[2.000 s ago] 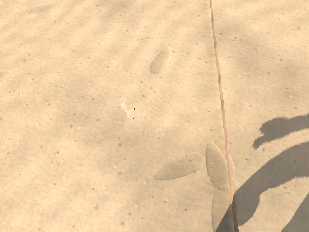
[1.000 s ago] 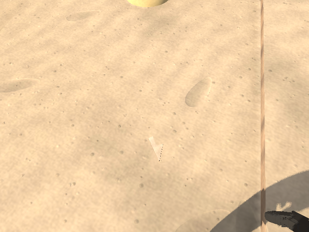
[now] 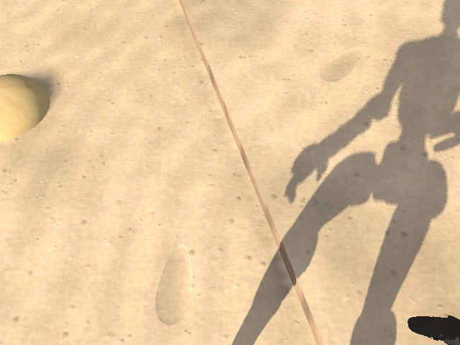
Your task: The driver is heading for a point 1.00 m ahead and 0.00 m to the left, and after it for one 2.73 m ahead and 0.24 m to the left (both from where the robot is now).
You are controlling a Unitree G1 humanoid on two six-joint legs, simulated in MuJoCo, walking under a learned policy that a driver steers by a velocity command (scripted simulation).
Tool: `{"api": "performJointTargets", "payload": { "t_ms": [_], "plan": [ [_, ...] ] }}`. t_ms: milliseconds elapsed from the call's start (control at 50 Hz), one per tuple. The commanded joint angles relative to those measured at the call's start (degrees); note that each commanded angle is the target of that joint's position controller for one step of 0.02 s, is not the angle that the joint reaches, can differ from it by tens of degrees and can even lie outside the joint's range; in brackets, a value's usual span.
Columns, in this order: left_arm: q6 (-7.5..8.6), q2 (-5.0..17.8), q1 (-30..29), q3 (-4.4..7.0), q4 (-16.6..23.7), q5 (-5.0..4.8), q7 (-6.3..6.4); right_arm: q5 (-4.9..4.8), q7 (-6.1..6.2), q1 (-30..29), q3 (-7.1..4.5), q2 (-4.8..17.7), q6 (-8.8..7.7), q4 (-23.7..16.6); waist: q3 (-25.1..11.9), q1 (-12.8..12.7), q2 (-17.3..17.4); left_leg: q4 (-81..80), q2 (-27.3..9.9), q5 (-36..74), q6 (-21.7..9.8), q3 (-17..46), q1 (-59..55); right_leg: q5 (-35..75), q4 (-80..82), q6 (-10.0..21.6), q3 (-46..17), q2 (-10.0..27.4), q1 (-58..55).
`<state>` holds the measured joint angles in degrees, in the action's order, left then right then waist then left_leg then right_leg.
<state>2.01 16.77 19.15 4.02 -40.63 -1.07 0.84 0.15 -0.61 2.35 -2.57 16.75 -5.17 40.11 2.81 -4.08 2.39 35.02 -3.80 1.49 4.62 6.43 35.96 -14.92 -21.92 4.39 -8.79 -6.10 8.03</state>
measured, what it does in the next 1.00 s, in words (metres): walks ahead, turning right: left foot, then right foot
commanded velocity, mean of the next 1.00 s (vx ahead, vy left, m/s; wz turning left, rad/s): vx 0.19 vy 0.00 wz -0.29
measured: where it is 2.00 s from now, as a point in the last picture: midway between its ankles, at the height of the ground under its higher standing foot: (271, 258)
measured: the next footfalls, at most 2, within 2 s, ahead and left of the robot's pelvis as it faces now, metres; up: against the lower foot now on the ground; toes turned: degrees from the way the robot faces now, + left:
left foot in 0.12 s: +0.25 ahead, +0.14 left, +0.00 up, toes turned -7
right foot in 0.54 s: +0.26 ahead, -0.06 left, +0.00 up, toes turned -15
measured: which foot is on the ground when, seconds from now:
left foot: up 0.00-0.10, down 0.12-0.54, up 0.56-0.78, down 0.80-1.00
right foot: down 0.00-0.12, up 0.14-0.52, down 0.54-1.00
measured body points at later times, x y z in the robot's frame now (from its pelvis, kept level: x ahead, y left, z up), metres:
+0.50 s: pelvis +0.18 +0.04 +0.00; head +0.22 +0.03 +0.44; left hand +0.40 +0.24 -0.12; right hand +0.17 -0.24 -0.13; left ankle +0.21 +0.15 -0.74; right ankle +0.21 -0.07 -0.73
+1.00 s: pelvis +0.23 +0.04 -0.01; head +0.23 +0.05 +0.44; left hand +0.40 +0.26 -0.14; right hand +0.19 -0.22 -0.15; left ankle +0.23 +0.18 -0.74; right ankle +0.21 -0.06 -0.74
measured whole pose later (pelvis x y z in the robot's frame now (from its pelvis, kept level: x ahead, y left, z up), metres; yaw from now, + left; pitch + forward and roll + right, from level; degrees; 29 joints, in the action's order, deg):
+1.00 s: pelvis +0.23 +0.04 -0.01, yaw -16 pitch -1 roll +0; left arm -1.2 13.7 12.2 2.3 -51.3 1.5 -0.3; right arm 1.5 -0.1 18.9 -2.0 14.0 0.1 52.0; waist -0.5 1.0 -0.1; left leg 30.1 -1.4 -20.5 0.3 1.4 9.3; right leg -20.9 -32.1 3.3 -2.5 -2.9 13.9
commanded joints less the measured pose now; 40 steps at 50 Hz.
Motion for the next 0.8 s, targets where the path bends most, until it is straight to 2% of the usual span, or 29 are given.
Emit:
{"api": "performJointTargets", "payload": {
  "t_ms": [20,40,80,100,120,140,160,180,200,220,240,260,300,380,440,480,500,520,540,560,580,600,620,640,660,680,720,760,800],
  "plan": [
    [0.29,9.4,1.6,2.74,2.6,-0.49,0.62,-0.63,-0.66,-5.2,-1.35,5.1,-1.45,-5.0,-2.9,0.0,-8.3,-5.1,3.4,1.9,-0.9,-1.5,-8.5,9.0,2.7,7.1,-11.4,12.5,3.0],
    [0.08,10.7,2.5,2.9,1.8,2.99,-0.7,3.29,-1.02,-1.6,-0.32,4.0,0.86,-4.0,-3.8,0.4,-11.5,-2.6,3.5,-1.4,-1.7,-5.9,-10.3,15.6,1.1,5.7,-10.4,11.0,2.0],
    [0.27,9.7,1.6,3.03,2.6,3.26,-1.11,3.03,-0.48,2.9,-0.92,5.9,1.39,-3.8,-3.8,2.7,-10.9,-4.2,3.9,-9.0,-3.4,-5.1,-16.4,17.7,-4.0,3.8,-13.9,11.4,2.8],
    [0.57,9.2,0.9,2.86,2.4,2.77,-1.13,3.46,0.13,8.0,-1.28,6.8,0.73,-2.9,-4.4,6.0,-8.6,-8.1,3.6,-10.0,-4.7,-4.3,-22.7,21.3,-11.4,2.3,-12.8,8.9,4.1],
    [0.98,6.0,1.4,1.9,3.4,1.8,-1.31,4.19,0.81,15.1,-2.11,10.5,-0.27,-2.6,-10.7,9.0,-1.1,-10.2,-6.1,-12.8,-7.1,4.6,-32.6,16.6,-26.5,0.4,-7.9,4.8,7.1],
    [0.73,2.0,8.8,1.2,5.2,-0.39,-0.7,4.4,1.24,17.5,-3.74,17.8,0.37,-3.1,-19.5,5.9,15.3,-13.3,-22.6,-2.8,-14.6,27.9,-48.7,-14.7,-43.7,-2.6,1.8,-4.3,23.0],
    [-0.33,7.1,9.4,1.71,3.3,2.2,0.02,2.24,0.9,16.0,-3.56,14.6,1.33,-3.0,-18.3,5.0,10.5,-14.1,-23.6,1.0,-16.9,34.2,-45.6,-19.2,-50.7,-2.6,2.3,-0.4,28.2],
    [-1.01,8.4,5.5,2.29,2.2,2.71,-0.13,1.67,0.84,13.7,-1.97,8.8,1.59,-3.8,-12.4,5.3,2.9,-13.6,-20.2,5.3,-16.1,23.9,-39.4,-15.7,-52.2,-2.8,1.9,1.4,27.3],
    [-1.4,7.9,2.2,2.29,2.3,2.46,-0.69,1.62,0.82,11.8,-0.86,5.2,1.74,-3.5,-9.0,5.0,0.8,-13.4,-16.7,12.7,-14.8,14.4,-35.1,-13.0,-50.4,-3.2,3.0,3.0,25.9],
    [-1.99,7.1,0.9,2.29,2.4,2.57,-1.31,1.47,1.01,11.2,-0.32,3.9,1.79,-2.9,-7.3,4.5,3.2,-13.7,-13.9,18.5,-13.6,7.7,-32.7,-11.8,-48.1,-3.6,3.7,4.4,24.9],
    [-2.78,6.5,1.1,2.23,2.3,2.81,-1.94,1.32,1.13,11.1,-0.28,4.1,1.7,-2.3,-6.3,4.0,6.2,-14.1,-12.0,22.3,-13.2,3.7,-30.6,-10.6,-47.0,-4.2,4.4,4.8,23.3],
    [-3.31,5.8,1.4,2.07,1.9,2.65,-2.3,1.35,1.09,11.4,-0.43,4.5,1.57,-1.8,-6.4,3.7,7.1,-14.3,-11.1,26.1,-13.4,1.1,-29.5,-9.4,-46.7,-4.7,5.2,4.3,21.8],
    [-3.58,4.4,0.3,1.59,1.9,2.3,-2.52,1.45,1.1,12.2,-0.53,4.9,1.25,-0.8,-7.5,3.5,6.7,-14.7,-11.2,30.7,-14.5,-1.3,-29.9,-8.4,-43.1,-5.3,5.2,3.1,21.3],
    [-3.95,1.9,-2.8,0.1,2.1,2.61,-2.86,1.2,1.06,11.3,-0.55,5.4,1.88,0.5,-7.4,3.3,7.8,-15.5,-10.5,27.6,-14.6,-6.2,-27.9,-4.0,-29.4,-5.1,7.0,3.9,16.6],
    [-3.91,1.8,-5.2,-0.63,2.1,2.44,-2.74,1.13,0.7,12.4,-0.91,6.6,2.62,1.7,-7.4,4.6,8.8,-14.7,-10.3,23.5,-14.5,-7.2,-26.4,-1.5,-20.0,-4.4,9.4,3.6,10.1],
    [-3.53,1.9,-5.5,-0.83,1.8,2.51,-2.41,0.75,0.58,13.5,-1.13,7.3,3.36,2.6,-6.7,4.8,7.4,-12.6,-10.5,18.7,-14.1,-6.3,-26.2,0.1,-13.3,-3.5,10.1,3.5,6.7],
    [-3.1,1.6,-4.6,-0.98,1.3,2.78,-2.23,0.25,0.63,13.0,-1.08,7.3,3.77,2.8,-6.2,3.6,5.8,-10.5,-9.9,13.4,-12.8,-6.5,-24.3,4.2,-7.0,-2.8,10.2,3.4,2.5],
    [-2.62,2.4,-4.8,-1.0,1.1,3.26,-1.99,0.36,0.68,14.3,-0.9,6.7,4.07,3.4,-5.7,3.2,2.9,-8.7,-8.7,5.2,-10.1,-6.5,-21.7,8.9,-0.5,-2.2,7.7,4.5,-1.7],
    [-2.13,5.5,-4.6,-0.62,1.4,4.05,-1.48,1.0,0.47,16.9,-0.13,3.9,4.23,3.0,-7.1,4.2,-5.6,-3.5,-5.8,-7.6,-6.7,-9.1,-18.1,17.3,3.4,-0.9,-2.7,14.1,-6.6],
    [-2.07,8.3,-7.0,-0.67,3.0,3.51,-1.02,0.78,0.34,20.6,1.04,-0.2,4.87,2.3,-7.7,6.6,-14.7,1.9,0.5,-30.5,-3.9,-12.3,-15.2,34.7,3.8,5.5,-14.5,26.3,-6.2],
    [-2.15,5.6,-5.2,-0.88,1.2,2.36,-0.5,0.36,1.02,17.9,0.57,2.6,6.6,3.5,-8.0,2.8,-12.7,5.5,1.0,-35.3,-4.0,-8.3,-18.0,30.8,3.1,10.3,-13.8,26.0,-1.4],
    [-2.14,4.4,-6.7,-1.5,0.6,2.55,-0.29,0.2,1.05,16.0,0.2,3.6,7.34,2.9,-5.2,3.7,-12.3,7.5,1.6,-34.9,-4.0,-7.1,-16.9,27.5,4.4,10.2,-11.9,23.7,0.4],
    [-2.17,3.0,-8.7,-2.1,0.1,2.71,-0.03,0.38,0.93,15.2,0.03,3.5,7.56,3.4,-4.2,4.5,-11.3,7.4,1.4,-32.6,-4.0,-6.2,-17.3,24.6,5.1,8.4,-9.0,21.2,1.4],
    [-2.14,2.7,-10.1,-2.37,-0.3,2.76,0.28,0.52,0.85,15.8,-0.14,3.6,7.64,4.2,-3.7,5.4,-11.7,6.4,1.5,-30.2,-3.8,-6.1,-18.3,25.8,5.1,6.7,-6.4,19.0,1.9],
    [-1.44,4.1,-14.7,-1.3,1.2,2.11,-0.12,0.38,1.82,14.1,-1.2,6.0,7.02,4.2,-5.9,5.6,-11.3,7.2,-0.4,-29.4,-1.5,-3.5,-17.0,22.1,2.6,6.7,-6.2,17.7,0.2],
    [-1.32,3.7,-15.2,-1.37,0.9,1.84,-0.2,0.34,2.22,14.5,-1.14,5.5,6.6,4.8,-6.5,5.8,-10.3,6.5,0.0,-28.7,-0.3,-3.9,-18.2,22.0,2.3,6.6,-5.3,17.3,0.9],
    [-1.45,2.6,-14.6,-1.49,-0.5,1.92,-0.11,-0.03,2.71,15.3,-0.55,2.5,6.19,6.1,-6.4,5.8,-9.1,1.6,0.3,-25.1,1.0,-4.5,-20.9,20.0,1.9,6.4,-4.5,16.4,2.2],
    [-1.71,2.0,-14.8,-1.62,-1.8,1.77,-0.15,0.07,2.96,15.5,-0.27,1.1,5.97,7.2,-5.6,6.5,-8.1,-8.2,0.9,-14.3,0.8,-5.9,-25.3,14.4,1.1,4.5,-3.4,14.4,4.1],
    [-1.4,1.7,-12.3,-1.59,-3.8,2.08,-0.7,0.91,2.9,15.2,-0.49,3.1,6.09,7.4,-4.5,5.7,-6.4,-11.0,-1.2,-6.4,0.0,-4.2,-29.4,1.8,2.1,0.7,-3.1,11.9,7.0]
  ]
}}
Velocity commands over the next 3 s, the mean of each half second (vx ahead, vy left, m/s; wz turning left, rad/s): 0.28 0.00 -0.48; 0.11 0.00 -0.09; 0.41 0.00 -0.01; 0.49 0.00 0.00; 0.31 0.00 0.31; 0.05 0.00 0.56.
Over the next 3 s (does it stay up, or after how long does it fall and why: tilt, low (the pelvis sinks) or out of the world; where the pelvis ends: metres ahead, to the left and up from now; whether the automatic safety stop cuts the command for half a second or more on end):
stays up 1.03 -0.14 0.06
